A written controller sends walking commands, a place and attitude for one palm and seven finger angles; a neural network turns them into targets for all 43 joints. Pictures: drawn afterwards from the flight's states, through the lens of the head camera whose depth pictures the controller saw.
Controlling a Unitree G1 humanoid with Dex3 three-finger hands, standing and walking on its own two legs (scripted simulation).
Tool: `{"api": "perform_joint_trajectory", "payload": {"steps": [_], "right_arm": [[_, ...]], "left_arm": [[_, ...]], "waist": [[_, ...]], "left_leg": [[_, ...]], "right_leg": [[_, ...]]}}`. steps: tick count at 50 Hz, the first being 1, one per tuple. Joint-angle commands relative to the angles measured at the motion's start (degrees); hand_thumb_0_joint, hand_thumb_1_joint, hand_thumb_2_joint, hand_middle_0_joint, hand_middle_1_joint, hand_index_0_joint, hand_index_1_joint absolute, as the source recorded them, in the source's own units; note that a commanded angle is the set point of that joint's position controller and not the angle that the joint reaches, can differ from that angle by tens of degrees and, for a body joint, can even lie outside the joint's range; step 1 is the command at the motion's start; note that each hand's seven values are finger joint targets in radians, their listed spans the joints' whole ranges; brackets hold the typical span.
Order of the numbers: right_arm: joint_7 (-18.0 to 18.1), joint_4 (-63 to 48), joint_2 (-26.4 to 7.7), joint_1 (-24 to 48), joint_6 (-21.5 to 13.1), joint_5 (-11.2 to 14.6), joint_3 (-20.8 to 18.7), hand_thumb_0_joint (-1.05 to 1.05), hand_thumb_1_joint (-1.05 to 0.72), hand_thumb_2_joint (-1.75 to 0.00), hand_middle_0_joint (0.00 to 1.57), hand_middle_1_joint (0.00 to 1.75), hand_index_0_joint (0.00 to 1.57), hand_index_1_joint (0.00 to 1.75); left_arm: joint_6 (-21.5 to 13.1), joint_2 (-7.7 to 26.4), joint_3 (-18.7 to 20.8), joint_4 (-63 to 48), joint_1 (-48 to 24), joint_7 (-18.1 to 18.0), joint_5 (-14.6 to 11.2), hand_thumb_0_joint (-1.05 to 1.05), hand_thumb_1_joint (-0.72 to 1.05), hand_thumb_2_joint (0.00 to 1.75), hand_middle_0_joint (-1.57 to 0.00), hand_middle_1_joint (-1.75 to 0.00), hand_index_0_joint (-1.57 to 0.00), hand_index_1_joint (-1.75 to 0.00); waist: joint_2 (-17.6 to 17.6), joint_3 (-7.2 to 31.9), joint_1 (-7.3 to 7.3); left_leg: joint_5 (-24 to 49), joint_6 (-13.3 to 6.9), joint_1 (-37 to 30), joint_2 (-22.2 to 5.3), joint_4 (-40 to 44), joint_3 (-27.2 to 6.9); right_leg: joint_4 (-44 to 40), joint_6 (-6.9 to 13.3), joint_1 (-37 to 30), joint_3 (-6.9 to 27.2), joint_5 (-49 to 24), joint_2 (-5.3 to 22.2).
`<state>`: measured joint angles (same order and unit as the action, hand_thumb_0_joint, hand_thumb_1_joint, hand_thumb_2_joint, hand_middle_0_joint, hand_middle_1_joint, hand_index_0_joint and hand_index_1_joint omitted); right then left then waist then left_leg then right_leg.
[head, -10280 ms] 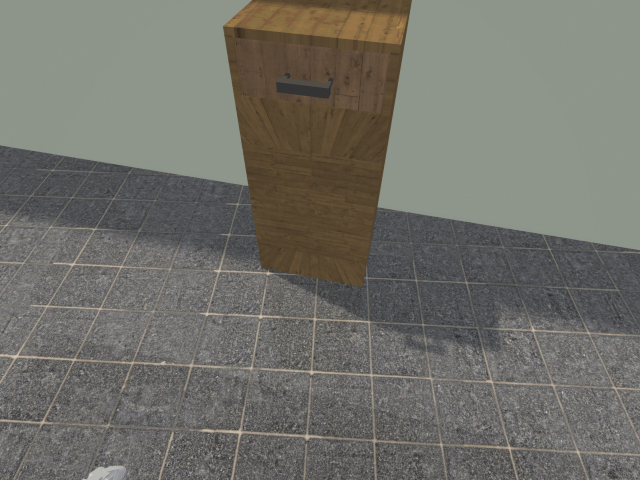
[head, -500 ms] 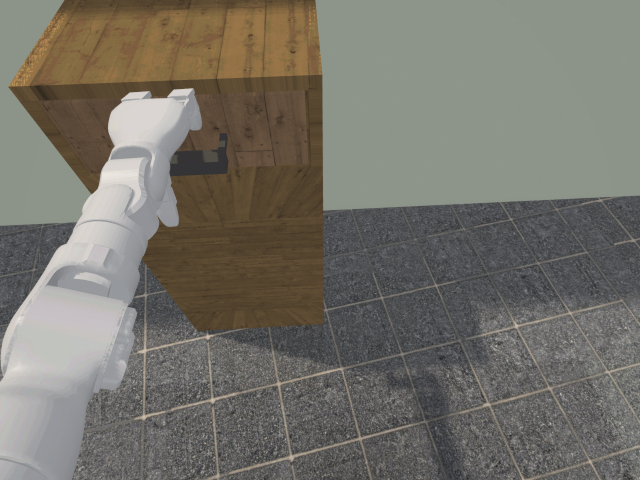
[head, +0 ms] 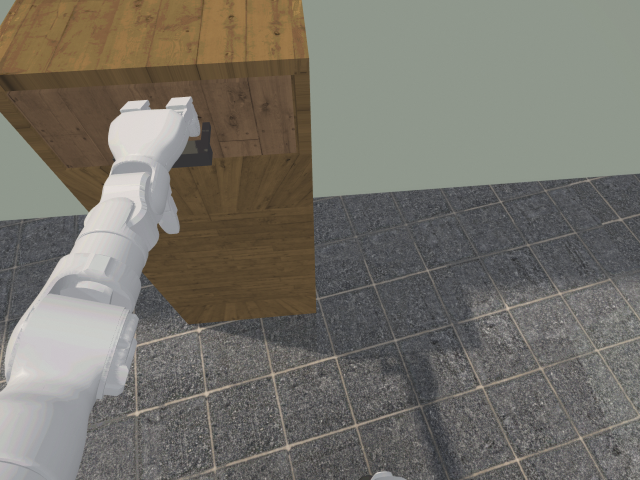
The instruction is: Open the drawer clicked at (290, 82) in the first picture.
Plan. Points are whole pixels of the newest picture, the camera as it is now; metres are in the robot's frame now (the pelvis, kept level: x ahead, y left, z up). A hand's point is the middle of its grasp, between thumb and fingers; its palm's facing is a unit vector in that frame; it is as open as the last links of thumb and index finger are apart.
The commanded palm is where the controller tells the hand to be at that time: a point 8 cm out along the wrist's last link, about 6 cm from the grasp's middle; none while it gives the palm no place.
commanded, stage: lower the fingers behind the handle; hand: left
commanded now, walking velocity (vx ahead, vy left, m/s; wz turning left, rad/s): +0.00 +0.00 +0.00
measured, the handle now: (166, 143) +0.57 +0.18 +0.06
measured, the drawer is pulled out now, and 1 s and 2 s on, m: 0.00 0.00 0.00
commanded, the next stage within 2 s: close the thumb around the handle in 0.94 s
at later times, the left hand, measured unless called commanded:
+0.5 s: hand (159, 185) +0.50 +0.19 +0.04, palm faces -0.03 -0.02 -1.00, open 13.9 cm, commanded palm +0.48 +0.19 +0.09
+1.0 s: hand (164, 185) +0.51 +0.18 +0.04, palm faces -0.04 -0.02 -1.00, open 13.9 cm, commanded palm +0.48 +0.18 +0.09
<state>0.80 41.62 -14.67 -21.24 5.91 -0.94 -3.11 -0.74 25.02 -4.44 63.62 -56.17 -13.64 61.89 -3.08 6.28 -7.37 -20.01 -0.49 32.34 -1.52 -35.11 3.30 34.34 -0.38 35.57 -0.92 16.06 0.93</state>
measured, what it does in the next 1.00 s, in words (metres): stands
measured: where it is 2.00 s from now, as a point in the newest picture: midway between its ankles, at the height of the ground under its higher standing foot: outside the picture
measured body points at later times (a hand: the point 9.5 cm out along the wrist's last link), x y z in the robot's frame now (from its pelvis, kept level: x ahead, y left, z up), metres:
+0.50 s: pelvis +0.00 +0.00 -0.01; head +0.10 +0.00 +0.43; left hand +0.50 +0.19 +0.09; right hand +0.00 -0.27 -0.14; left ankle -0.05 +0.11 -0.72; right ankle -0.01 -0.13 -0.72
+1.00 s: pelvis -0.01 +0.01 -0.01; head +0.10 +0.00 +0.43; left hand +0.50 +0.18 +0.09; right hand -0.02 -0.26 -0.14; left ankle -0.05 +0.11 -0.72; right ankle -0.01 -0.13 -0.72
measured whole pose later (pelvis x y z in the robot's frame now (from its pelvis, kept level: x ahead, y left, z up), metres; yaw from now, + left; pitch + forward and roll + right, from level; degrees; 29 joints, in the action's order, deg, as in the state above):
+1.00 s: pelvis -0.01 +0.01 -0.01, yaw +0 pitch +20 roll -1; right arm 0.1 41.7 -14.6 -22.1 4.7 -1.7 -3.4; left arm 0.0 25.2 -4.5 65.6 -55.8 -17.3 62.6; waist -3.2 7.4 -8.0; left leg -22.0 -1.0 38.7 -1.7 -41.1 3.1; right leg 38.7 -0.9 41.1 -0.9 17.2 0.9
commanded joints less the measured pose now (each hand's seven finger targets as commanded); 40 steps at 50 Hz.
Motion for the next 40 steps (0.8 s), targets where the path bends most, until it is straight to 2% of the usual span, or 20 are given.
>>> {"api": "perform_joint_trajectory", "payload": {"steps": [1, 2, 3, 7, 11, 12, 15, 17, 18, 19, 22, 24, 26, 28, 32, 34, 35, 37, 39, 40], "right_arm": [[0.91, -3.24, -9.14, -6.83, -1.44, -0.04, -3.17, 0.00, -0.90, -0.90, 0.20, 0.30, 0.20, 0.30], [0.80, -3.51, -9.10, -6.98, -1.49, -0.18, -3.11, 0.00, -0.90, -0.90, 0.20, 0.30, 0.20, 0.30], [0.76, -3.68, -9.13, -6.94, -1.50, -0.06, -3.15, 0.00, -0.90, -0.90, 0.20, 0.30, 0.20, 0.30], [1.00, -3.46, -9.57, -7.15, -1.63, 0.18, -3.08, 0.00, -0.90, -0.90, 0.20, 0.30, 0.20, 0.30], [1.19, -3.66, -9.39, -7.58, -2.01, -0.23, -3.60, 0.00, -0.90, -0.90, 0.20, 0.30, 0.20, 0.30], [1.11, -3.67, -9.08, -7.91, -2.02, -0.31, -3.64, 0.00, -0.90, -0.90, 0.20, 0.30, 0.20, 0.30], [0.99, -3.00, -9.33, -8.00, -2.18, -0.26, -3.71, 0.00, -0.90, -0.90, 0.20, 0.30, 0.20, 0.30], [0.94, -2.63, -9.34, -8.23, -2.31, -0.49, -3.78, 0.00, -0.90, -0.90, 0.20, 0.30, 0.20, 0.30], [0.88, -2.58, -9.24, -8.38, -2.35, -0.49, -3.92, 0.00, -0.90, -0.90, 0.20, 0.30, 0.20, 0.30], [0.74, -2.64, -9.13, -8.28, -2.34, -0.63, -3.83, 0.00, -0.90, -0.90, 0.20, 0.30, 0.20, 0.30], [0.42, -2.06, -9.30, -8.69, -2.12, -0.73, -3.80, 0.00, -0.90, -0.90, 0.20, 0.30, 0.20, 0.30], [0.22, -2.07, -9.15, -8.36, -2.07, -0.72, -3.89, 0.00, -0.90, -0.90, 0.20, 0.30, 0.20, 0.30], [0.16, -2.01, -9.44, -8.36, -1.80, -0.69, -3.83, 0.00, -0.90, -0.90, 0.20, 0.30, 0.20, 0.30], [0.15, -2.38, -9.24, -8.13, -1.72, -0.48, -3.66, 0.00, -0.90, -0.90, 0.20, 0.30, 0.20, 0.30], [0.45, -2.37, -9.45, -8.52, -1.80, -0.40, -3.50, 0.00, -0.90, -0.90, 0.20, 0.30, 0.20, 0.30], [0.60, -2.62, -9.31, -8.28, -1.94, -0.23, -3.32, 0.00, -0.90, -0.90, 0.20, 0.30, 0.20, 0.30], [0.59, -2.48, -9.28, -8.52, -2.08, -0.32, -3.43, 0.00, -0.90, -0.90, 0.20, 0.30, 0.20, 0.30], [0.53, -2.66, -9.18, -8.89, -2.16, -0.51, -3.49, 0.00, -0.90, -0.90, 0.20, 0.30, 0.20, 0.30], [0.49, -2.63, -9.17, -8.95, -2.19, -0.55, -3.45, 0.00, -0.90, -0.90, 0.20, 0.30, 0.20, 0.30], [0.49, -2.73, -9.18, -9.06, -2.22, -0.49, -3.61, 0.00, -0.90, -0.90, 0.20, 0.30, 0.20, 0.30]], "left_arm": [[0.62, 15.76, 5.00, -9.84, -27.21, -3.56, 0.58, 0.00, -0.50, 0.30, -0.30, -1.20, -0.30, -1.20], [0.85, 15.09, 4.32, -9.72, -26.56, -3.73, 0.54, 0.00, -0.50, 0.30, -0.30, -1.20, -0.30, -1.20], [1.07, 15.36, 4.84, -9.46, -25.14, -3.83, 0.36, 0.00, -0.50, 0.30, -0.30, -1.20, -0.30, -1.20], [1.61, 15.67, 3.91, -8.00, -26.37, -3.69, 0.70, 0.00, -0.50, 0.30, -0.30, -1.20, -0.30, -1.20], [-0.62, 16.26, 4.91, -12.19, -26.97, -3.39, 0.58, 0.00, -0.50, 0.30, -0.30, -1.20, -0.30, -1.20], [-0.83, 14.31, 3.40, -11.58, -25.71, -3.39, 0.50, 0.00, -0.50, 0.30, -0.30, -1.20, -0.30, -1.20], [-1.10, 13.73, 3.50, -9.71, -24.11, -4.03, 0.33, 0.00, -0.50, 0.30, -0.30, -1.20, -0.30, -1.20], [-1.71, 12.94, 2.28, -11.94, -28.10, -4.68, 0.43, 0.00, -0.50, 0.30, -0.30, -1.20, -0.30, -1.20], [-1.68, 13.96, 3.72, -11.49, -26.44, -5.08, 0.80, 0.00, -0.50, 0.30, -0.30, -1.20, -0.30, -1.20], [-1.51, 12.20, 2.42, -11.24, -26.18, -5.33, 0.67, 0.00, -0.50, 0.30, -0.30, -1.20, -0.30, -1.20], [-0.65, 12.75, 2.90, -9.49, -25.59, -5.67, 0.60, 0.00, -0.50, 0.30, -0.30, -1.20, -0.30, -1.20], [0.09, 10.29, 1.33, -8.66, -24.66, -5.73, 0.64, 0.00, -0.50, 0.30, -0.30, -1.20, -0.30, -1.20], [0.50, 11.77, 2.94, -7.59, -23.80, -5.67, 0.55, 0.00, -0.50, 0.30, -0.30, -1.20, -0.30, -1.20], [1.07, 9.51, 0.58, -7.13, -24.26, -5.41, 0.58, 0.00, -0.50, 0.30, -0.30, -1.20, -0.30, -1.20], [1.24, 11.81, 1.89, -6.79, -26.01, -5.06, 0.52, 0.00, -0.50, 0.30, -0.30, -1.20, -0.30, -1.20], [1.34, 10.16, 0.41, -6.47, -26.66, -4.82, 0.62, 0.00, -0.50, 0.30, -0.30, -1.20, -0.30, -1.20], [1.13, 9.54, -0.14, -7.26, -27.76, -4.74, 0.67, 0.00, -0.50, 0.30, -0.30, -1.20, -0.30, -1.20], [0.65, 10.47, 0.94, -7.55, -26.66, -4.63, 0.59, 0.00, -0.50, 0.30, -0.30, -1.20, -0.30, -1.20], [0.38, 9.56, 0.38, -7.94, -27.53, -4.65, 0.47, 0.00, -0.50, 0.30, -0.30, -1.20, -0.30, -1.20], [0.24, 10.75, 1.52, -7.94, -26.60, -4.75, 0.54, 0.00, -0.50, 0.30, -0.30, -1.20, -0.30, -1.20]], "waist": [[1.55, 25.88, 0.06], [0.65, 26.16, 0.06], [1.74, 26.19, 0.43], [2.54, 24.51, -0.93], [0.50, 28.68, -0.49], [-0.49, 28.23, -0.60], [1.20, 24.43, -1.19], [-0.82, 25.74, -1.94], [-0.58, 26.79, -1.08], [-1.38, 27.13, -1.25], [-1.10, 26.88, -1.49], [-1.28, 25.84, -1.68], [0.61, 26.06, -1.40], [0.13, 24.57, -1.98], [0.75, 25.01, -2.14], [0.55, 23.39, -2.54], [0.16, 24.18, -2.77], [-1.24, 26.26, -2.06], [0.29, 25.77, -2.44], [0.20, 26.37, -2.04]], "left_leg": [[28.90, -1.61, -9.46, 2.44, 0.02, -0.75], [28.85, -1.56, -9.53, 2.40, 0.06, -0.77], [28.28, -1.64, -8.83, 2.47, -0.07, -0.46], [25.48, -1.75, -7.54, 2.41, 0.05, -0.41], [29.22, -1.79, -9.88, 2.39, -1.39, -0.70], [29.53, -1.75, -10.16, 2.37, -1.57, -0.71], [27.11, -1.67, -9.03, 2.19, -1.87, -0.91], [27.45, -1.62, -9.82, 2.18, -2.19, -1.28], [28.62, -1.53, -10.05, 2.21, -2.59, -1.54], [29.75, -1.45, -10.53, 2.21, -2.85, -1.55], [31.19, -1.32, -9.89, 1.99, -3.49, -1.72], [30.65, -1.23, -9.98, 1.95, -3.67, -1.68], [31.26, -1.33, -9.44, 1.86, -3.83, -1.84], [28.06, -1.30, -8.66, 1.93, -3.58, -1.78], [26.22, -1.51, -7.99, 1.99, -3.36, -2.05], [24.53, -1.47, -7.62, 1.95, -3.11, -2.10], [25.04, -1.45, -8.49, 1.86, -3.32, -2.39], [26.85, -1.45, -9.40, 1.87, -3.83, -2.31], [26.43, -1.51, -8.73, 1.80, -3.93, -2.43], [26.28, -1.47, -8.69, 1.81, -3.97, -2.41]], "right_leg": [[-0.04, 1.74, -16.24, -0.26, -25.18, -3.05], [0.19, 1.65, -16.03, -0.24, -25.14, -3.00], [0.14, 1.61, -16.67, -0.23, -25.42, -3.08], [-0.16, 1.40, -15.48, -0.08, -23.89, -2.96], [0.69, 1.55, -16.01, 0.33, -26.01, -3.01], [0.75, 1.50, -15.19, 0.20, -25.73, -3.02], [0.56, 1.53, -12.12, -0.25, -22.99, -3.28], [0.88, 1.58, -11.17, -0.09, -22.82, -3.18], [1.40, 1.73, -11.36, -0.29, -22.85, -3.25], [1.64, 1.75, -11.05, -0.33, -23.37, -3.29], [2.12, 1.65, -10.49, -0.48, -24.17, -3.28], [2.00, 1.68, -9.08, -0.74, -22.98, -3.46], [2.24, 1.75, -9.69, -0.75, -23.35, -3.53], [1.94, 1.69, -8.31, -0.85, -21.32, -3.57], [2.03, 1.66, -8.85, -0.72, -20.38, -3.45], [1.79, 1.70, -7.43, -0.89, -18.82, -3.51], [2.02, 1.70, -7.00, -0.84, -18.69, -3.55], [2.26, 1.75, -7.61, -0.70, -19.52, -3.52], [2.39, 1.65, -7.42, -0.81, -19.44, -3.61], [2.51, 1.70, -7.84, -0.72, -19.50, -3.59]]}}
